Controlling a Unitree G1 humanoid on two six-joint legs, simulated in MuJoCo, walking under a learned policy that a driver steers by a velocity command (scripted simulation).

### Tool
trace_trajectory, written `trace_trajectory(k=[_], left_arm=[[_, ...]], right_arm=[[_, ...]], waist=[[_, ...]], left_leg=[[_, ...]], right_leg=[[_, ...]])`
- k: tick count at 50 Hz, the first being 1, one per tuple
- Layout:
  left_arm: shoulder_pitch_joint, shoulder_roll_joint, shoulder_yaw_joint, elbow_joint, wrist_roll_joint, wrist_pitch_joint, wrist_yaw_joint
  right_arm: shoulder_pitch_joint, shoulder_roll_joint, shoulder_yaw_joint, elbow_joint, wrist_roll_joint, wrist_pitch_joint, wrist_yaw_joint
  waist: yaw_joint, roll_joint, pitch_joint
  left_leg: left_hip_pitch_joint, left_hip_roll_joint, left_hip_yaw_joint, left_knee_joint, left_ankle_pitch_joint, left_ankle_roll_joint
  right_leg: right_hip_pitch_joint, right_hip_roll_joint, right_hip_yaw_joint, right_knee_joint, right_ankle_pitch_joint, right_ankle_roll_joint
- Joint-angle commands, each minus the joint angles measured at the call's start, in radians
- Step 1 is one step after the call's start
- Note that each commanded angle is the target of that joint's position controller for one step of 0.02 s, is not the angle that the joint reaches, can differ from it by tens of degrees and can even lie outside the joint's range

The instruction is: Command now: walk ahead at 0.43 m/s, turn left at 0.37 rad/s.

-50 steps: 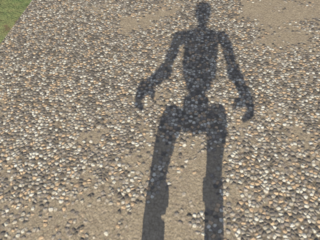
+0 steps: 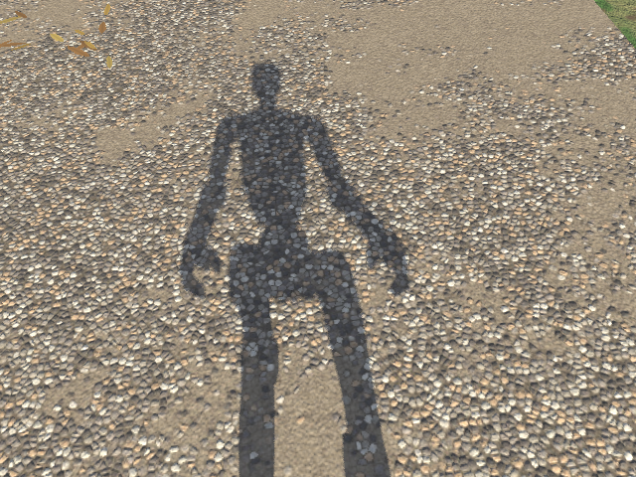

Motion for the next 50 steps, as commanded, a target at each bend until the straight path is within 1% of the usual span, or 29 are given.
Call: trace_trajectory(k=[1, 6, 9, 11, 12, 13, 14, 15, 16, 17, 18, 19, 20, 21, 25, 29, 32, 34, 37, 38, 39, 40, 41, 42, 43, 44, 45, 47, 50], left_arm=[[-0.028, 0.128, 0.036, -0.048, 0.006, -0.026, 0.006], [0.004, 0.176, 0.047, -0.006, -0.007, -0.021, 0.014], [0.034, 0.198, 0.053, 0.026, -0.021, -0.006, 0.014], [0.028, 0.231, 0.060, 0.030, -0.022, 0.008, 0.020], [0.024, 0.248, 0.064, 0.029, -0.023, 0.017, 0.024], [0.017, 0.259, 0.065, 0.025, -0.024, 0.025, 0.028], [0.010, 0.256, 0.060, 0.015, -0.028, 0.023, 0.033], [0.091, 0.137, 0.022, -0.031, 0.005, 0.006, 0.022], [0.098, 0.112, -0.003, -0.053, -0.003, -0.033, 0.008], [-0.054, 0.203, 0.024, -0.085, -0.043, -0.055, -0.004], [-0.106, 0.197, 0.019, -0.114, -0.056, -0.066, -0.005], [-0.110, 0.185, 0.017, -0.107, -0.033, -0.070, 0.003], [-0.090, 0.190, 0.024, -0.098, -0.013, -0.062, 0.008], [-0.066, 0.191, 0.027, -0.092, -0.006, -0.049, 0.006], [-0.088, 0.151, 0.015, -0.100, 0.015, -0.016, 0.011], [-0.248, 0.103, -0.008, -0.127, 0.007, -0.028, 0.001], [-0.320, 0.117, -0.008, -0.139, -0.018, -0.039, -0.019], [-0.356, 0.134, -0.004, -0.155, -0.022, -0.042, -0.030], [-0.335, 0.150, 0.002, -0.166, -0.025, -0.040, -0.045], [-0.282, 0.165, 0.010, -0.155, -0.025, -0.039, -0.046], [-0.168, 0.190, 0.028, -0.124, -0.023, -0.038, -0.043], [-0.020, 0.235, 0.045, -0.095, -0.017, -0.036, -0.039], [0.071, 0.337, 0.071, -0.089, -0.007, -0.032, -0.039], [0.112, 0.269, 0.059, -0.070, -0.031, -0.026, -0.046], [0.063, 0.213, 0.039, -0.081, -0.033, -0.021, -0.042], [0.012, 0.198, 0.035, -0.098, -0.019, -0.013, -0.038], [-0.026, 0.188, 0.030, -0.103, -0.014, -0.007, -0.037], [-0.065, 0.171, 0.022, -0.117, -0.007, -0.006, -0.031], [-0.060, 0.190, 0.029, -0.106, -0.018, -0.006, -0.017]], right_arm=[[-0.098, -0.033, -0.005, -0.092, -0.004, -0.015, 0.008], [-0.250, 0.009, 0.022, -0.162, -0.013, -0.018, 0.037], [-0.301, -0.003, 0.023, -0.200, -0.007, -0.020, 0.058], [-0.275, -0.037, 0.008, -0.213, -0.007, -0.016, 0.063], [-0.210, -0.067, -0.008, -0.204, -0.007, -0.011, 0.061], [-0.082, -0.113, -0.033, -0.179, -0.003, -0.005, 0.054], [0.074, -0.167, -0.063, -0.145, -0.002, 0.005, 0.036], [0.153, -0.269, -0.085, -0.130, -0.006, 0.013, 0.014], [0.144, -0.262, -0.072, -0.160, -0.006, -0.002, 0.016], [0.127, -0.189, -0.052, -0.154, -0.016, -0.012, 0.018], [0.075, -0.165, -0.044, -0.147, -0.015, -0.020, 0.018], [0.002, -0.142, -0.035, -0.156, -0.014, -0.023, 0.016], [-0.051, -0.117, -0.027, -0.170, -0.024, -0.026, 0.013], [-0.082, -0.109, -0.024, -0.184, -0.034, -0.027, 0.009], [-0.071, -0.123, -0.027, -0.155, -0.025, -0.036, -0.007], [-0.009, -0.121, -0.021, -0.113, -0.019, -0.033, -0.018], [0.046, -0.140, -0.020, -0.079, -0.018, -0.034, -0.015], [0.074, -0.143, -0.019, -0.059, -0.019, -0.030, -0.014], [0.086, -0.156, -0.024, -0.033, -0.023, -0.019, -0.018], [0.068, -0.162, -0.025, -0.033, -0.023, -0.015, -0.020], [0.046, -0.157, -0.022, -0.037, -0.026, -0.009, -0.022], [0.043, -0.131, -0.008, -0.054, -0.039, -0.007, -0.029], [0.150, -0.066, 0.014, -0.086, -0.044, -0.024, -0.027], [0.128, -0.068, 0.021, -0.084, -0.044, -0.043, -0.020], [0.044, -0.135, 0.007, -0.106, -0.017, -0.060, -0.008], [-0.037, -0.129, 0.011, -0.125, -0.007, -0.072, -0.002], [-0.081, -0.117, 0.012, -0.138, -0.024, -0.080, -0.001], [-0.064, -0.106, 0.007, -0.138, -0.050, -0.076, -0.005], [-0.060, -0.080, 0.013, -0.133, -0.055, -0.060, -0.013]], waist=[[0.020, -0.149, 0.099], [0.063, -0.117, 0.153], [0.058, -0.111, 0.154], [0.017, -0.148, 0.086], [-0.027, -0.171, 0.026], [-0.100, -0.173, -0.056], [-0.188, -0.137, -0.133], [-0.138, 0.115, -0.247], [-0.113, 0.136, -0.441], [-0.167, 0.038, -0.330], [-0.129, 0.000, -0.177], [-0.074, -0.074, -0.087], [-0.032, -0.058, -0.047], [-0.003, -0.027, -0.032], [0.007, -0.015, 0.006], [-0.071, 0.011, 0.021], [-0.115, 0.026, 0.031], [-0.128, 0.027, 0.046], [-0.101, 0.039, 0.051], [-0.067, 0.044, 0.023], [-0.001, 0.023, -0.054], [0.063, -0.022, -0.181], [0.037, -0.237, -0.320], [0.055, -0.327, -0.340], [0.068, -0.229, -0.211], [0.064, -0.132, -0.114], [0.040, -0.064, -0.027], [-0.009, -0.096, -0.014], [-0.024, -0.122, -0.012]], left_leg=[[-0.234, 0.038, -0.026, -0.034, 0.142, -0.030], [-0.119, 0.040, 0.084, -0.316, 0.283, -0.018], [-0.104, 0.021, 0.124, -0.407, 0.222, 0.033], [-0.006, -0.039, 0.179, -0.418, 0.135, 0.079], [0.087, -0.077, 0.203, -0.411, 0.086, 0.104], [0.265, -0.115, 0.211, -0.428, 0.081, 0.135], [0.542, -0.120, 0.160, -0.480, 0.117, 0.176], [0.948, 0.134, -0.266, -0.478, 0.062, 0.306], [1.073, 0.315, -0.780, -0.673, -0.158, 0.450], [0.986, 0.281, -0.681, -0.753, -0.190, 0.374], [0.822, 0.246, -0.547, -0.773, -0.146, 0.333], [0.656, 0.201, -0.441, -0.781, -0.042, 0.303], [0.536, 0.160, -0.362, -0.797, 0.058, 0.290], [0.452, 0.135, -0.326, -0.823, 0.107, 0.290], [0.298, 0.092, -0.200, -0.855, 0.251, 0.292], [0.289, 0.039, -0.112, -0.834, 0.195, 0.223], [0.375, 0.095, -0.132, -0.823, 0.133, 0.218], [0.482, 0.146, -0.157, -0.792, 0.164, 0.214], [0.620, 0.202, -0.157, -0.734, 0.339, 0.187], [0.636, 0.190, -0.129, -0.675, 0.505, 0.171], [0.628, 0.148, -0.075, -0.534, 0.691, 0.149], [0.525, 0.101, -0.018, -0.314, 0.667, 0.115], [0.154, -0.045, 0.060, 0.061, 0.289, 0.027], [-0.068, -0.117, -0.009, 0.214, -0.276, -0.001], [-0.172, -0.054, -0.059, 0.271, -0.242, 0.013], [-0.180, -0.015, -0.038, 0.245, -0.174, 0.022], [-0.175, 0.013, -0.022, 0.161, -0.124, 0.021], [-0.081, 0.045, -0.017, 0.039, -0.056, -0.001], [-0.055, 0.035, 0.013, -0.076, -0.014, -0.053]], right_leg=[[0.051, -0.241, 0.109, -0.177, 0.229, -0.125], [-0.007, -0.247, -0.028, -0.205, 0.307, -0.119], [0.091, -0.278, -0.069, -0.147, 0.475, -0.106], [0.149, -0.286, -0.100, -0.019, 0.863, -0.087], [0.167, -0.283, -0.112, 0.096, 1.044, -0.076], [0.128, -0.271, -0.124, 0.272, 1.118, -0.060], [-0.037, -0.236, -0.137, 0.507, 1.010, -0.027], [-0.456, -0.113, -0.113, 0.903, 0.189, 0.030], [-0.642, 0.041, 0.118, 1.130, -0.329, 0.045], [-0.736, -0.016, 0.202, 1.152, -0.245, 0.028], [-0.751, -0.056, 0.182, 1.074, -0.152, 0.012], [-0.709, -0.097, 0.171, 0.984, -0.094, 0.014], [-0.639, -0.124, 0.173, 0.920, -0.052, 0.022], [-0.584, -0.136, 0.173, 0.899, -0.026, 0.033], [-0.561, -0.133, 0.127, 0.737, 0.083, 0.099], [-0.501, -0.095, 0.103, 0.406, 0.377, 0.105], [-0.495, -0.081, 0.097, 0.297, 0.444, 0.081], [-0.553, -0.080, 0.101, 0.256, 0.381, 0.046], [-0.572, -0.063, 0.096, 0.226, 0.218, -0.016], [-0.499, -0.036, 0.075, 0.213, 0.177, -0.040], [-0.338, 0.004, 0.042, 0.183, 0.202, -0.072], [-0.089, -0.057, 0.125, 0.210, 0.267, -0.122], [0.287, -0.274, 0.557, 0.180, 0.154, -0.281], [0.395, -0.343, 0.857, 0.019, -0.024, -0.331], [0.321, -0.333, 0.785, -0.008, -0.131, -0.284], [0.197, -0.294, 0.670, -0.018, -0.086, -0.257], [0.075, -0.254, 0.582, -0.040, 0.017, -0.246], [-0.032, -0.193, 0.497, -0.072, 0.185, -0.235], [-0.105, -0.162, 0.414, -0.089, 0.330, -0.251]])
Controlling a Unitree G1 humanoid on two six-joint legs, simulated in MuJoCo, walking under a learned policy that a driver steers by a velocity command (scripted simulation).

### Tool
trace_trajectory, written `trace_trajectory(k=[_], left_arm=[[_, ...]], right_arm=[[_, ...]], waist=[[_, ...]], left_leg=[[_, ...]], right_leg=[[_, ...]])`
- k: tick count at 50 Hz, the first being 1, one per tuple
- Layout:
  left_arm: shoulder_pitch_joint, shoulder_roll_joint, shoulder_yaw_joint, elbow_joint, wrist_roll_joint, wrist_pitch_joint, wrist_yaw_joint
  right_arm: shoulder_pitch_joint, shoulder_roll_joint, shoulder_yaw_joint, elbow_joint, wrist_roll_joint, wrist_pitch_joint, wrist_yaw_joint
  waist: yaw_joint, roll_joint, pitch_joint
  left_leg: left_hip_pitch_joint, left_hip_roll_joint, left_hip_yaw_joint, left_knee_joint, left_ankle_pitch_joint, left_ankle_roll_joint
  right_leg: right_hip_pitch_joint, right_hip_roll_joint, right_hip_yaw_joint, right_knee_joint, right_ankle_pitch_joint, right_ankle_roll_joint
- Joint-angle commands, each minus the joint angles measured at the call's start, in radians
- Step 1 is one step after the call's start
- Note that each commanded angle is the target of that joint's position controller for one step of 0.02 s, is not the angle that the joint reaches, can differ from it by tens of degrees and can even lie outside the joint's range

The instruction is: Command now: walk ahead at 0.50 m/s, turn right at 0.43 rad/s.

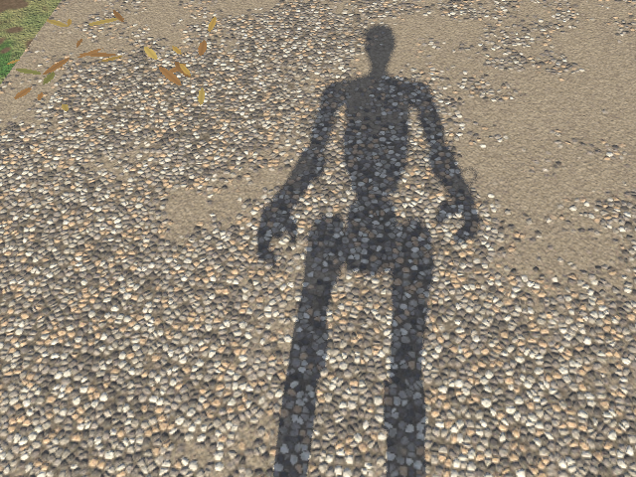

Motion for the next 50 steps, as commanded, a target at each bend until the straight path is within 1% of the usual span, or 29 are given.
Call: trace_trajectory(k=[1, 5, 9, 12, 13, 14, 15, 16, 17, 18, 19, 20, 22, 24, 26, 29, 32, 35, 37, 38, 39, 40, 41, 42, 43, 44, 46, 47, 50], left_arm=[[-0.018, 0.168, 0.048, -0.063, -0.008, -0.012, 0.020], [0.038, 0.185, 0.055, -0.028, -0.017, 0.004, 0.039], [0.091, 0.180, 0.058, 0.001, -0.026, 0.021, 0.047], [0.073, 0.181, 0.064, 0.003, -0.023, 0.034, 0.053], [0.056, 0.174, 0.064, -0.001, -0.021, 0.038, 0.051], [0.041, 0.145, 0.053, -0.011, -0.017, 0.038, 0.047], [0.039, 0.090, 0.032, -0.033, 0.000, 0.035, 0.043], [0.187, 0.023, 0.011, -0.054, -0.024, 0.027, 0.041], [0.187, 0.125, 0.026, -0.031, -0.037, 0.025, 0.045], [0.079, 0.180, 0.043, -0.038, -0.033, 0.029, 0.044], [0.022, 0.171, 0.044, -0.048, -0.021, 0.031, 0.046], [-0.018, 0.153, 0.044, -0.060, -0.009, 0.027, 0.043], [-0.012, 0.109, 0.037, -0.064, -0.018, 0.028, 0.032], [-0.029, 0.074, 0.027, -0.070, -0.015, 0.031, 0.027], [-0.085, 0.058, 0.015, -0.090, -0.003, 0.026, 0.023], [-0.174, 0.043, 0.001, -0.106, -0.001, 0.009, 0.008], [-0.272, 0.048, -0.002, -0.131, -0.010, -0.002, -0.004], [-0.335, 0.071, 0.006, -0.163, -0.014, -0.008, -0.012], [-0.265, 0.104, 0.024, -0.149, -0.011, -0.015, -0.013], [-0.147, 0.141, 0.046, -0.112, -0.005, -0.015, -0.006], [0.010, 0.196, 0.070, -0.080, 0.006, -0.011, 0.006], [0.120, 0.294, 0.091, -0.072, 0.029, 0.001, 0.020], [0.140, 0.240, 0.077, -0.066, 0.023, 0.006, 0.018], [0.082, 0.179, 0.057, -0.060, 0.011, 0.004, 0.015], [0.021, 0.142, 0.045, -0.058, 0.004, 0.001, 0.013], [-0.042, 0.112, 0.037, -0.053, 0.006, -0.004, 0.009], [-0.112, 0.078, 0.033, -0.043, 0.016, -0.025, 0.004], [-0.122, 0.079, 0.037, -0.033, 0.019, -0.036, 0.003], [-0.123, 0.098, 0.049, 0.001, 0.025, -0.051, 0.012]], right_arm=[[-0.024, -0.075, -0.022, -0.071, -0.006, -0.004, -0.011], [-0.176, -0.042, -0.009, -0.099, 0.001, -0.012, -0.005], [-0.262, -0.061, -0.018, -0.121, 0.016, -0.026, 0.008], [-0.232, -0.095, -0.035, -0.114, 0.022, -0.038, 0.011], [-0.170, -0.110, -0.045, -0.099, 0.022, -0.042, 0.008], [-0.069, -0.137, -0.061, -0.079, 0.014, -0.047, 0.000], [0.087, -0.189, -0.076, -0.067, 0.000, -0.046, -0.010], [0.161, -0.251, -0.093, -0.033, -0.004, -0.029, -0.008], [0.147, -0.163, -0.077, -0.040, 0.020, -0.022, -0.002], [0.104, -0.105, -0.062, -0.049, 0.021, -0.017, -0.006], [0.065, -0.091, -0.054, -0.046, 0.012, -0.013, -0.005], [0.045, -0.073, -0.048, -0.032, 0.007, -0.011, -0.002], [0.035, -0.057, -0.041, -0.013, -0.001, -0.018, 0.001], [0.042, -0.068, -0.045, 0.010, 0.012, -0.025, 0.004], [0.047, -0.102, -0.054, 0.030, 0.019, -0.027, 0.004], [0.058, -0.130, -0.058, 0.052, 0.028, -0.017, 0.002], [0.120, -0.154, -0.059, 0.087, 0.039, -0.006, 0.002], [0.172, -0.167, -0.059, 0.122, 0.049, 0.012, 0.001], [0.163, -0.188, -0.062, 0.130, 0.051, 0.026, -0.004], [0.158, -0.179, -0.056, 0.129, 0.050, 0.029, -0.006], [0.151, -0.139, -0.038, 0.113, 0.035, 0.024, -0.007], [0.223, -0.026, -0.003, 0.078, 0.018, 0.010, -0.005], [0.241, -0.060, -0.009, 0.091, 0.038, -0.002, -0.006], [0.182, -0.137, -0.035, 0.079, 0.063, -0.002, -0.004], [0.129, -0.132, -0.036, 0.066, 0.064, 0.001, -0.004], [0.104, -0.118, -0.038, 0.064, 0.053, 0.008, -0.008], [0.139, -0.080, -0.040, 0.082, 0.045, 0.038, -0.012], [0.146, -0.056, -0.037, 0.085, 0.045, 0.050, -0.012], [0.094, -0.043, -0.040, 0.059, 0.040, 0.065, -0.015]], waist=[[-0.020, -0.096, -0.040], [0.032, -0.112, -0.028], [0.053, -0.117, -0.027], [0.021, -0.149, -0.028], [-0.014, -0.157, -0.049], [-0.067, -0.143, -0.122], [-0.131, -0.050, -0.272], [-0.068, 0.269, -0.387], [-0.083, 0.204, -0.322], [-0.108, 0.102, -0.186], [-0.095, 0.034, -0.109], [-0.081, 0.029, -0.051], [-0.047, 0.075, -0.030], [-0.036, 0.072, -0.021], [-0.039, 0.052, -0.010], [-0.066, 0.035, -0.004], [-0.102, 0.035, 0.005], [-0.099, 0.045, 0.023], [-0.037, 0.053, -0.010], [0.027, 0.037, -0.082], [0.101, 0.009, -0.203], [0.099, -0.213, -0.362], [0.107, -0.270, -0.435], [0.096, -0.200, -0.269], [0.069, -0.179, -0.168], [0.037, -0.149, -0.100], [-0.021, -0.162, -0.049], [-0.034, -0.147, -0.040], [-0.042, -0.106, -0.003]], left_leg=[[-0.110, 0.017, -0.003, -0.136, 0.090, -0.048], [-0.012, -0.032, 0.002, -0.409, 0.331, -0.066], [0.040, -0.062, -0.026, -0.531, 0.362, -0.047], [0.102, -0.060, -0.041, -0.578, 0.259, -0.009], [0.191, -0.061, -0.024, -0.609, 0.247, 0.014], [0.365, -0.027, -0.032, -0.631, 0.256, 0.051], [0.633, 0.135, -0.182, -0.597, 0.193, 0.116], [0.940, 0.355, -0.618, -0.658, 0.016, 0.279], [0.893, 0.374, -0.714, -0.710, -0.183, 0.270], [0.768, 0.327, -0.559, -0.730, -0.168, 0.225], [0.645, 0.278, -0.438, -0.751, -0.048, 0.202], [0.554, 0.239, -0.358, -0.777, 0.056, 0.200], [0.457, 0.189, -0.248, -0.828, 0.151, 0.199], [0.425, 0.185, -0.186, -0.862, 0.224, 0.225], [0.424, 0.193, -0.142, -0.887, 0.295, 0.243], [0.417, 0.163, -0.050, -0.897, 0.355, 0.223], [0.434, 0.164, -0.017, -0.885, 0.354, 0.203], [0.500, 0.204, -0.051, -0.844, 0.384, 0.184], [0.511, 0.202, -0.054, -0.751, 0.512, 0.159], [0.475, 0.159, -0.022, -0.614, 0.615, 0.134], [0.335, 0.108, 0.012, -0.396, 0.508, 0.097], [-0.031, -0.032, 0.087, -0.012, 0.065, 0.019], [-0.141, -0.061, -0.041, 0.166, -0.291, 0.014], [-0.219, -0.008, -0.063, 0.230, -0.238, 0.019], [-0.223, 0.034, -0.034, 0.210, -0.157, 0.024], [-0.196, 0.061, -0.024, 0.166, -0.091, 0.020], [-0.088, 0.091, -0.034, 0.122, -0.002, 0.009], [-0.071, 0.091, -0.032, 0.117, 0.026, 0.002], [-0.127, 0.093, -0.057, 0.030, 0.139, -0.013]], right_leg=[[0.078, -0.243, 0.267, -0.172, 0.223, -0.182], [0.018, -0.187, 0.218, -0.149, 0.185, -0.126], [0.081, -0.214, 0.303, -0.089, 0.122, -0.104], [0.144, -0.243, 0.379, -0.014, 0.143, -0.085], [0.136, -0.229, 0.379, 0.034, 0.188, -0.070], [0.100, -0.179, 0.344, 0.155, 0.235, -0.042], [-0.025, -0.119, 0.267, 0.420, 0.096, -0.007], [-0.380, 0.019, 0.139, 0.722, -0.420, 0.057], [-0.505, -0.069, 0.146, 0.858, -0.430, 0.071], [-0.534, -0.104, 0.130, 0.893, -0.335, 0.080], [-0.505, -0.132, 0.097, 0.876, -0.261, 0.089], [-0.491, -0.153, 0.093, 0.835, -0.216, 0.093], [-0.422, -0.179, 0.076, 0.774, -0.179, 0.091], [-0.417, -0.184, 0.056, 0.696, -0.171, 0.096], [-0.434, -0.197, 0.041, 0.585, -0.109, 0.104], [-0.386, -0.200, -0.004, 0.391, 0.060, 0.101], [-0.323, -0.172, -0.038, 0.260, 0.148, 0.094], [-0.299, -0.153, -0.038, 0.180, 0.091, 0.066], [-0.164, -0.123, -0.055, 0.114, 0.062, 0.040], [0.021, -0.102, -0.070, 0.081, 0.078, 0.016], [0.285, -0.190, 0.004, 0.117, 0.099, -0.024], [0.646, -0.468, 0.389, 0.093, -0.003, -0.142], [0.627, -0.538, 0.636, -0.028, -0.130, -0.199], [0.505, -0.501, 0.504, -0.054, -0.191, -0.161], [0.382, -0.454, 0.368, -0.084, -0.179, -0.132], [0.268, -0.412, 0.280, -0.126, -0.132, -0.114], [0.118, -0.367, 0.145, -0.199, -0.010, -0.098], [0.086, -0.367, 0.101, -0.223, 0.051, -0.105], [0.087, -0.365, -0.014, -0.255, 0.163, -0.109]])
Over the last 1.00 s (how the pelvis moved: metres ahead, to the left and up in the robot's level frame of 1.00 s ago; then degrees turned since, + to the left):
0.56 0.08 0.00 12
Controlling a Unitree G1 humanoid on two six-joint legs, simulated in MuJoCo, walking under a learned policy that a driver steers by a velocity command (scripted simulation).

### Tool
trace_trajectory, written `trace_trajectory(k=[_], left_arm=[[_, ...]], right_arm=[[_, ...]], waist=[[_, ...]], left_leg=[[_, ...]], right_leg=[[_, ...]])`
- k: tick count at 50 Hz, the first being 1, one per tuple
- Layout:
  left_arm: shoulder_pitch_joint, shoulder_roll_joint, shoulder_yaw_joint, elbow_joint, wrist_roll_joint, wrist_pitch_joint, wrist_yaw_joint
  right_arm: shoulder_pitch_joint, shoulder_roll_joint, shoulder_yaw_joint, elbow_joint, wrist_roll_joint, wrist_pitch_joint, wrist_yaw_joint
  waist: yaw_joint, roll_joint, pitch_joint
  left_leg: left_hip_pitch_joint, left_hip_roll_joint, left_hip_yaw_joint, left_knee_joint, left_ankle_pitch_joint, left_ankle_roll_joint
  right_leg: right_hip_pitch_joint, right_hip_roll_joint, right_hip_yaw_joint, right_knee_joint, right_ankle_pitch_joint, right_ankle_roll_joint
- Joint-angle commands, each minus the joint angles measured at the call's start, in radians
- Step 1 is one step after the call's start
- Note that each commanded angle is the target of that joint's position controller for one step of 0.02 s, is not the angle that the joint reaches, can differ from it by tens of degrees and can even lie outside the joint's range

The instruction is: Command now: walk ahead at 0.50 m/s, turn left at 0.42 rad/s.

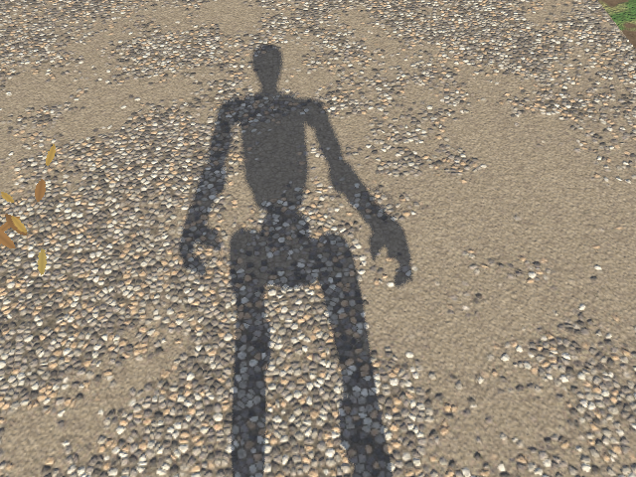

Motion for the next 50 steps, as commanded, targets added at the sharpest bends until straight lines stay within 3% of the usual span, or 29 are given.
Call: trace_trajectory(k=[1, 6, 9, 11, 13, 14, 15, 16, 17, 18, 19, 20, 21, 22, 24, 28, 31, 34, 36, 38, 39, 40, 41, 42, 43, 44, 45, 47, 50], left_arm=[[-0.065, 0.119, 0.034, -0.045, 0.005, -0.031, 0.010], [-0.014, 0.172, 0.051, -0.003, -0.009, -0.015, 0.027], [0.025, 0.193, 0.062, 0.026, -0.027, 0.004, 0.029], [0.030, 0.211, 0.069, 0.037, -0.036, 0.020, 0.030], [0.016, 0.241, 0.077, 0.035, -0.044, 0.035, 0.035], [0.000, 0.244, 0.076, 0.031, -0.048, 0.044, 0.038], [0.009, 0.220, 0.064, 0.024, -0.042, 0.044, 0.042], [0.075, 0.107, 0.027, -0.026, -0.001, 0.029, 0.036], [0.057, 0.086, 0.007, -0.046, -0.009, -0.010, 0.026], [-0.066, 0.169, 0.028, -0.073, -0.051, -0.034, 0.014], [-0.101, 0.164, 0.024, -0.088, -0.058, -0.048, 0.013], [-0.098, 0.159, 0.026, -0.075, -0.033, -0.053, 0.022], [-0.084, 0.168, 0.034, -0.066, -0.014, -0.046, 0.027], [-0.068, 0.168, 0.037, -0.063, -0.010, -0.034, 0.024], [-0.057, 0.142, 0.033, -0.062, 0.000, -0.015, 0.023], [-0.192, 0.098, 0.015, -0.101, 0.000, -0.005, 0.024], [-0.286, 0.085, 0.005, -0.120, -0.013, -0.015, 0.009], [-0.303, 0.100, 0.007, -0.121, -0.007, -0.032, -0.012], [-0.275, 0.117, 0.014, -0.112, -0.002, -0.039, -0.021], [-0.169, 0.139, 0.026, -0.077, 0.003, -0.042, -0.020], [-0.093, 0.175, 0.036, -0.060, 0.011, -0.046, -0.017], [-0.021, 0.236, 0.041, -0.060, 0.030, -0.045, -0.018], [0.005, 0.204, 0.034, -0.038, 0.014, -0.027, -0.024], [-0.002, 0.169, 0.026, -0.044, -0.027, -0.011, -0.029], [-0.067, 0.158, 0.023, -0.061, -0.036, 0.004, -0.027], [-0.106, 0.156, 0.020, -0.074, -0.031, 0.017, -0.023], [-0.128, 0.171, 0.024, -0.079, -0.023, 0.027, -0.016], [-0.148, 0.172, 0.028, -0.083, -0.010, 0.043, -0.005], [-0.133, 0.190, 0.042, -0.087, -0.013, 0.060, 0.013]], right_arm=[[0.019, -0.026, -0.009, -0.060, -0.006, 0.005, 0.001], [-0.147, 0.002, 0.008, -0.119, -0.010, -0.005, 0.037], [-0.220, -0.010, 0.007, -0.163, -0.009, -0.002, 0.052], [-0.235, -0.024, 0.001, -0.188, -0.010, 0.000, 0.060], [-0.166, -0.060, -0.020, -0.191, -0.010, 0.007, 0.061], [-0.043, -0.097, -0.044, -0.164, -0.007, 0.010, 0.056], [0.130, -0.164, -0.081, -0.117, -0.003, 0.017, 0.040], [0.185, -0.291, -0.111, -0.106, 0.005, 0.021, 0.020], [0.171, -0.278, -0.094, -0.150, -0.002, 0.002, 0.027], [0.153, -0.196, -0.069, -0.144, -0.010, -0.015, 0.035], [0.114, -0.167, -0.060, -0.141, -0.010, -0.025, 0.035], [0.045, -0.136, -0.051, -0.149, -0.008, -0.027, 0.033], [-0.007, -0.102, -0.040, -0.165, -0.015, -0.028, 0.028], [-0.031, -0.095, -0.036, -0.180, -0.025, -0.028, 0.024], [-0.029, -0.107, -0.040, -0.180, -0.022, -0.033, 0.015], [0.026, -0.134, -0.048, -0.156, -0.013, -0.029, -0.010], [0.063, -0.138, -0.048, -0.138, -0.009, -0.021, -0.018], [0.111, -0.112, -0.038, -0.099, -0.014, -0.014, -0.023], [0.110, -0.104, -0.034, -0.087, -0.024, -0.009, -0.026], [0.067, -0.100, -0.031, -0.090, -0.027, -0.006, -0.026], [0.073, -0.082, -0.024, -0.098, -0.036, -0.007, -0.026], [0.166, -0.041, -0.006, -0.109, -0.052, -0.014, -0.026], [0.291, -0.029, 0.003, -0.077, -0.046, -0.014, -0.020], [0.245, -0.110, -0.011, -0.078, -0.037, -0.005, -0.017], [0.124, -0.131, -0.021, -0.102, -0.026, 0.008, -0.020], [0.039, -0.130, -0.024, -0.124, -0.029, 0.020, -0.026], [0.004, -0.123, -0.027, -0.139, -0.034, 0.031, -0.033], [0.022, -0.080, -0.021, -0.142, -0.035, 0.040, -0.043], [0.021, -0.051, -0.016, -0.136, -0.038, 0.037, -0.055]], waist=[[-0.029, -0.117, 0.010], [0.030, -0.081, 0.058], [0.050, -0.076, 0.081], [0.039, -0.087, 0.071], [-0.015, -0.123, -0.004], [-0.090, -0.117, -0.074], [-0.170, -0.079, -0.166], [-0.118, 0.168, -0.240], [-0.105, 0.159, -0.401], [-0.148, 0.056, -0.307], [-0.119, 0.030, -0.193], [-0.073, -0.031, -0.126], [-0.035, -0.018, -0.094], [-0.012, 0.005, -0.087], [0.001, -0.002, -0.081], [-0.041, 0.009, -0.033], [-0.081, 0.035, -0.020], [-0.100, 0.049, -0.020], [-0.085, 0.063, -0.037], [-0.021, 0.060, -0.078], [0.009, 0.010, -0.149], [-0.013, -0.162, -0.301], [-0.037, -0.330, -0.405], [-0.015, -0.236, -0.374], [0.003, -0.154, -0.251], [0.009, -0.094, -0.166], [-0.004, -0.088, -0.121], [-0.037, -0.145, -0.100], [-0.034, -0.179, -0.152]], left_leg=[[-0.074, 0.042, -0.060, -0.082, 0.145, -0.010], [-0.047, 0.026, 0.023, -0.351, 0.303, 0.012], [-0.081, 0.019, 0.050, -0.428, 0.244, 0.044], [-0.061, -0.008, 0.089, -0.455, 0.156, 0.074], [0.082, -0.080, 0.155, -0.452, 0.052, 0.115], [0.251, -0.130, 0.180, -0.489, 0.059, 0.145], [0.533, -0.151, 0.137, -0.532, 0.102, 0.185], [0.880, 0.101, -0.329, -0.576, 0.021, 0.333], [1.007, 0.245, -0.789, -0.761, -0.137, 0.455], [0.958, 0.228, -0.686, -0.814, -0.125, 0.390], [0.827, 0.190, -0.549, -0.812, -0.060, 0.353], [0.687, 0.146, -0.441, -0.810, 0.041, 0.318], [0.580, 0.111, -0.366, -0.825, 0.142, 0.300], [0.513, 0.092, -0.339, -0.847, 0.199, 0.299], [0.442, 0.072, -0.283, -0.868, 0.307, 0.310], [0.377, 0.013, -0.200, -0.873, 0.282, 0.268], [0.359, 0.000, -0.196, -0.864, 0.174, 0.234], [0.445, 0.033, -0.194, -0.784, 0.307, 0.209], [0.522, 0.061, -0.209, -0.710, 0.409, 0.184], [0.547, 0.036, -0.181, -0.582, 0.579, 0.148], [0.515, -0.024, -0.138, -0.432, 0.564, 0.109], [0.317, -0.108, -0.099, -0.155, 0.226, 0.050], [0.130, -0.182, -0.054, 0.090, -0.393, -0.020], [0.069, -0.142, -0.091, 0.154, -0.401, -0.031], [0.010, -0.116, -0.073, 0.183, -0.340, -0.044], [-0.013, -0.102, -0.049, 0.162, -0.301, -0.046], [0.004, -0.082, -0.049, 0.114, -0.259, -0.044], [0.095, -0.079, -0.037, -0.035, -0.225, -0.042], [0.154, -0.105, -0.022, -0.178, -0.188, -0.058]], right_leg=[[0.022, -0.275, 0.128, -0.217, 0.213, -0.153], [0.078, -0.280, 0.001, -0.230, 0.228, -0.130], [0.188, -0.310, -0.029, -0.194, 0.255, -0.114], [0.248, -0.321, -0.053, -0.125, 0.405, -0.097], [0.270, -0.312, -0.084, 0.041, 0.748, -0.072], [0.233, -0.284, -0.111, 0.219, 0.841, -0.049], [0.079, -0.240, -0.126, 0.467, 0.730, -0.008], [-0.355, -0.104, -0.117, 0.851, 0.022, 0.066], [-0.546, 0.032, 0.139, 1.036, -0.439, 0.077], [-0.649, -0.026, 0.217, 1.056, -0.366, 0.054], [-0.658, -0.067, 0.205, 0.987, -0.276, 0.033], [-0.606, -0.107, 0.203, 0.897, -0.208, 0.033], [-0.531, -0.132, 0.207, 0.828, -0.158, 0.039], [-0.476, -0.139, 0.209, 0.801, -0.128, 0.048], [-0.441, -0.131, 0.189, 0.732, -0.092, 0.080], [-0.439, -0.090, 0.176, 0.455, 0.129, 0.121], [-0.367, -0.048, 0.168, 0.266, 0.270, 0.122], [-0.340, -0.038, 0.163, 0.182, 0.337, 0.087], [-0.326, -0.033, 0.164, 0.157, 0.287, 0.046], [-0.202, -0.008, 0.130, 0.102, 0.284, -0.004], [-0.050, -0.055, 0.167, 0.108, 0.516, -0.038], [0.262, -0.237, 0.389, 0.189, 0.853, -0.157], [0.425, -0.393, 0.664, 0.143, 0.884, -0.304], [0.373, -0.367, 0.724, 0.084, 0.591, -0.292], [0.266, -0.326, 0.653, 0.054, 0.410, -0.254], [0.148, -0.288, 0.594, 0.021, 0.327, -0.228], [0.049, -0.267, 0.566, -0.004, 0.278, -0.214], [-0.067, -0.196, 0.497, -0.040, 0.236, -0.182], [-0.081, -0.175, 0.477, -0.034, 0.273, -0.194]])
Over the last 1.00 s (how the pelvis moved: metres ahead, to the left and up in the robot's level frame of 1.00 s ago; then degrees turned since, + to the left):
0.51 -0.10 0.00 -11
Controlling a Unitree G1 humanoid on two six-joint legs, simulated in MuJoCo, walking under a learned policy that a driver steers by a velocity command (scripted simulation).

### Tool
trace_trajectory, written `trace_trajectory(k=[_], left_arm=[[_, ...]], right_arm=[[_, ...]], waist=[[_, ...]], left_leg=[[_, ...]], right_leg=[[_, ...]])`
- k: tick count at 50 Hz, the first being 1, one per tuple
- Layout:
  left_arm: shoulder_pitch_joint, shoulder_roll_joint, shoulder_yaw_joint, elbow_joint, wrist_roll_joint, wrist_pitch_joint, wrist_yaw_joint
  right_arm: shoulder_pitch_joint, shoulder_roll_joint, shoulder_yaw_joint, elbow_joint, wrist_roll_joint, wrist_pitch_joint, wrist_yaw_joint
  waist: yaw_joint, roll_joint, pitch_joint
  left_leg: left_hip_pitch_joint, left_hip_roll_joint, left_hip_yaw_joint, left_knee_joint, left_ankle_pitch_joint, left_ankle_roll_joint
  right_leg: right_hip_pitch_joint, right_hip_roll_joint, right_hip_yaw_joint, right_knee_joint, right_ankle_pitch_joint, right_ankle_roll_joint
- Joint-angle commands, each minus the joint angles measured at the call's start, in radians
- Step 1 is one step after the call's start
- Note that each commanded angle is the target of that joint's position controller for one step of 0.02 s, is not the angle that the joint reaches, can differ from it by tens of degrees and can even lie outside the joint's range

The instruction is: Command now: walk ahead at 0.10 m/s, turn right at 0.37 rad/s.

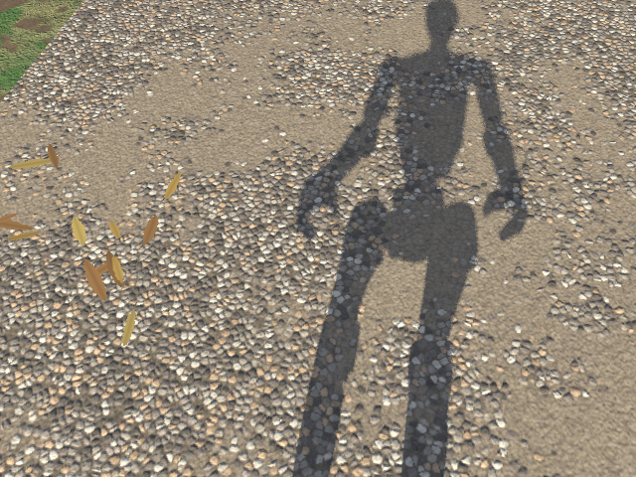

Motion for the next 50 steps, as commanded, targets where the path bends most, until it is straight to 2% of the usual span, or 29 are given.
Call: trace_trajectory(k=[1, 4, 7, 8, 10, 11, 12, 13, 14, 15, 16, 17, 20, 22, 26, 29, 31, 32, 33, 34, 35, 36, 37, 38, 40, 42, 46, 50], left_arm=[[-0.032, 0.190, 0.059, -0.080, -0.008, 0.008, 0.025], [-0.039, 0.196, 0.067, -0.089, -0.018, 0.030, 0.038], [-0.028, 0.193, 0.070, -0.091, -0.018, 0.048, 0.044], [-0.026, 0.193, 0.070, -0.092, -0.019, 0.053, 0.046], [-0.043, 0.187, 0.068, -0.099, -0.029, 0.066, 0.051], [-0.021, 0.163, 0.061, -0.099, -0.031, 0.069, 0.053], [0.010, 0.110, 0.046, -0.108, -0.025, 0.068, 0.050], [0.004, 0.133, 0.056, -0.132, -0.028, 0.058, 0.049], [0.047, 0.206, 0.078, -0.110, -0.013, 0.052, 0.047], [0.072, 0.223, 0.090, -0.084, -0.021, 0.058, 0.046], [0.093, 0.204, 0.090, -0.062, -0.023, 0.071, 0.052], [0.092, 0.187, 0.087, -0.060, -0.021, 0.082, 0.055], [0.022, 0.136, 0.068, -0.104, -0.033, 0.089, 0.047], [-0.024, 0.123, 0.059, -0.135, -0.033, 0.087, 0.041], [-0.040, 0.114, 0.049, -0.165, -0.026, 0.088, 0.022], [-0.026, 0.131, 0.057, -0.175, -0.026, 0.097, 0.010], [0.025, 0.124, 0.061, -0.161, -0.024, 0.099, 0.003], [0.062, 0.138, 0.068, -0.147, -0.019, 0.098, 0.007], [0.095, 0.206, 0.086, -0.147, -0.020, 0.095, 0.020], [0.098, 0.298, 0.098, -0.168, -0.008, 0.089, 0.031], [0.163, 0.252, 0.089, -0.156, 0.013, 0.065, 0.024], [0.153, 0.210, 0.072, -0.131, 0.010, 0.045, 0.022], [0.118, 0.170, 0.061, -0.116, -0.005, 0.033, 0.024], [0.088, 0.152, 0.049, -0.112, -0.012, 0.025, 0.028], [0.071, 0.150, 0.041, -0.103, 0.000, 0.010, 0.038], [0.086, 0.147, 0.042, -0.091, 0.012, -0.012, 0.043], [0.110, 0.156, 0.049, -0.057, 0.012, -0.038, 0.043], [0.114, 0.165, 0.056, -0.025, 0.005, -0.044, 0.039]], right_arm=[[0.086, -0.075, -0.026, -0.038, -0.002, -0.003, -0.014], [0.036, -0.076, -0.026, -0.049, 0.002, -0.003, -0.009], [0.002, -0.079, -0.027, -0.062, 0.007, -0.019, 0.001], [0.002, -0.081, -0.029, -0.063, 0.009, -0.027, 0.005], [0.044, -0.083, -0.034, -0.049, 0.014, -0.043, 0.015], [0.061, -0.116, -0.045, -0.046, 0.008, -0.047, 0.015], [0.056, -0.194, -0.060, -0.060, -0.016, -0.042, 0.007], [0.031, -0.222, -0.069, -0.061, -0.052, -0.032, 0.011], [-0.006, -0.169, -0.054, -0.083, -0.050, -0.035, 0.011], [-0.050, -0.122, -0.041, -0.094, -0.034, -0.036, 0.007], [-0.081, -0.106, -0.037, -0.099, -0.017, -0.034, 0.005], [-0.085, -0.099, -0.033, -0.098, -0.006, -0.033, 0.004], [-0.043, -0.106, -0.034, -0.084, -0.011, -0.019, -0.003], [-0.011, -0.124, -0.043, -0.073, -0.012, -0.009, -0.009], [-0.031, -0.172, -0.062, -0.072, -0.004, 0.001, 0.002], [-0.032, -0.186, -0.070, -0.062, 0.013, -0.001, 0.014], [-0.051, -0.185, -0.071, -0.053, 0.035, -0.003, 0.016], [-0.018, -0.159, -0.063, -0.032, 0.040, -0.007, 0.018], [0.027, -0.109, -0.048, -0.022, 0.013, -0.011, 0.024], [-0.004, -0.049, -0.021, -0.076, -0.035, -0.016, 0.029], [-0.085, -0.114, -0.041, -0.085, -0.012, -0.020, 0.022], [-0.087, -0.139, -0.050, -0.077, 0.016, -0.020, 0.029], [-0.074, -0.135, -0.053, -0.054, 0.022, -0.020, 0.035], [-0.076, -0.141, -0.055, -0.040, 0.020, -0.020, 0.035], [-0.054, -0.138, -0.057, -0.020, 0.023, -0.027, 0.041], [-0.040, -0.122, -0.053, -0.004, 0.030, -0.041, 0.046], [-0.039, -0.090, -0.044, 0.003, 0.032, -0.050, 0.049], [-0.050, -0.075, -0.036, -0.007, 0.029, -0.048, 0.056]], waist=[[-0.029, -0.136, -0.209], [-0.015, -0.141, -0.198], [-0.002, -0.161, -0.173], [-0.004, -0.165, -0.170], [-0.038, -0.164, -0.166], [-0.041, -0.135, -0.173], [-0.012, 0.052, -0.186], [0.002, 0.271, -0.140], [0.007, 0.199, -0.142], [0.022, 0.134, -0.131], [0.031, 0.102, -0.119], [0.019, 0.105, -0.108], [-0.020, 0.136, -0.102], [-0.051, 0.154, -0.121], [-0.057, 0.172, -0.146], [-0.050, 0.180, -0.145], [-0.010, 0.165, -0.145], [0.004, 0.123, -0.151], [-0.008, -0.054, -0.183], [-0.013, -0.334, -0.191], [0.083, -0.218, -0.238], [0.063, -0.174, -0.195], [0.046, -0.159, -0.149], [0.041, -0.179, -0.095], [0.021, -0.183, -0.047], [0.019, -0.141, -0.041], [0.028, -0.115, -0.024], [0.034, -0.102, 0.011]], left_leg=[[0.044, -0.004, -0.008, -0.114, 0.069, -0.016], [0.079, -0.016, -0.020, -0.205, 0.141, -0.021], [0.106, -0.028, -0.026, -0.307, 0.147, -0.014], [0.123, -0.032, -0.025, -0.358, 0.154, -0.007], [0.227, -0.031, -0.006, -0.550, 0.261, 0.017], [0.318, 0.035, -0.039, -0.629, 0.318, 0.044], [0.401, 0.243, -0.230, -0.679, 0.357, 0.136], [0.337, 0.383, -0.425, -0.724, 0.509, 0.281], [0.312, 0.411, -0.407, -0.708, 0.559, 0.321], [0.310, 0.351, -0.304, -0.684, 0.565, 0.286], [0.323, 0.291, -0.217, -0.665, 0.550, 0.245], [0.338, 0.277, -0.175, -0.656, 0.581, 0.238], [0.382, 0.246, -0.073, -0.658, 0.656, 0.258], [0.444, 0.271, -0.063, -0.655, 0.664, 0.276], [0.404, 0.301, -0.005, -0.651, 0.677, 0.281], [0.401, 0.323, 0.012, -0.622, 0.671, 0.271], [0.363, 0.310, 0.042, -0.553, 0.644, 0.227], [0.302, 0.277, 0.079, -0.488, 0.571, 0.173], [0.136, 0.202, 0.169, -0.307, 0.341, 0.079], [-0.152, 0.061, 0.212, -0.072, -0.183, -0.012], [-0.195, 0.056, 0.074, 0.091, -0.216, -0.011], [-0.227, 0.089, 0.052, 0.120, -0.131, 0.010], [-0.246, 0.106, 0.052, 0.094, -0.042, 0.025], [-0.271, 0.113, 0.053, 0.068, 0.039, 0.026], [-0.254, 0.108, 0.055, 0.064, 0.180, 0.026], [-0.278, 0.109, 0.039, 0.027, 0.275, 0.028], [-0.294, 0.094, -0.007, -0.090, 0.363, 0.015], [-0.295, 0.098, -0.008, -0.181, 0.414, 0.008]], right_leg=[[0.136, -0.234, 0.290, -0.137, 0.127, -0.179], [0.095, -0.215, 0.325, -0.150, -0.057, -0.163], [0.099, -0.207, 0.378, -0.135, -0.114, -0.151], [0.109, -0.205, 0.397, -0.121, -0.097, -0.145], [0.098, -0.175, 0.407, -0.069, -0.064, -0.110], [0.052, -0.136, 0.381, -0.016, -0.122, -0.068], [-0.065, -0.050, 0.259, 0.164, -0.328, -0.007], [-0.191, 0.069, 0.076, 0.383, -0.530, 0.044], [-0.193, 0.003, 0.089, 0.582, -0.524, 0.080], [-0.196, -0.009, 0.082, 0.659, -0.468, 0.098], [-0.212, -0.017, 0.067, 0.710, -0.417, 0.119], [-0.241, -0.024, 0.062, 0.759, -0.376, 0.136], [-0.257, -0.049, -0.004, 0.697, -0.315, 0.171], [-0.251, -0.077, -0.020, 0.603, -0.312, 0.182], [-0.092, -0.105, -0.082, 0.414, -0.321, 0.159], [-0.018, -0.096, -0.119, 0.280, -0.299, 0.123], [0.095, -0.076, -0.141, 0.081, -0.172, 0.072], [0.207, -0.059, -0.124, -0.040, -0.053, 0.037], [0.392, -0.180, 0.056, -0.079, 0.230, -0.014], [0.482, -0.438, 0.378, -0.064, 0.423, -0.199], [0.427, -0.474, 0.424, -0.118, 0.159, -0.301], [0.408, -0.424, 0.359, -0.164, -0.137, -0.257], [0.384, -0.367, 0.316, -0.202, -0.396, -0.197], [0.366, -0.347, 0.297, -0.242, -0.465, -0.167], [0.324, -0.320, 0.239, -0.296, -0.422, -0.146], [0.355, -0.323, 0.182, -0.317, -0.330, -0.139], [0.381, -0.341, 0.081, -0.346, -0.234, -0.134], [0.383, -0.365, -0.006, -0.366, -0.165, -0.137]])
Over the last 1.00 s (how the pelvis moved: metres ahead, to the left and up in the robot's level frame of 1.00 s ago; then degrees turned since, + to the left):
0.49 0.10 -0.01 18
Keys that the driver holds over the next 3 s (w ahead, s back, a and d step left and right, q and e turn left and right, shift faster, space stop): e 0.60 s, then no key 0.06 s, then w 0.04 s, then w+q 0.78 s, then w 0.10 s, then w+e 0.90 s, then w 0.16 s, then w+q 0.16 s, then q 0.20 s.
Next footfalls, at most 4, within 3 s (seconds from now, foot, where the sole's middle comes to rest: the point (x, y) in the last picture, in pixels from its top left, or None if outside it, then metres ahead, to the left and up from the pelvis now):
0.22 left None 0.13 0.14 -0.77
0.66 right None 0.03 -0.11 -0.77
1.24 left None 0.39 0.06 -0.77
1.74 right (416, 355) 0.69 -0.16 -0.77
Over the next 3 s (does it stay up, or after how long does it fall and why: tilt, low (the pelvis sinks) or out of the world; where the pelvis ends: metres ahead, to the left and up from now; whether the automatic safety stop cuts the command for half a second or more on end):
stays up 1.14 -0.25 0.01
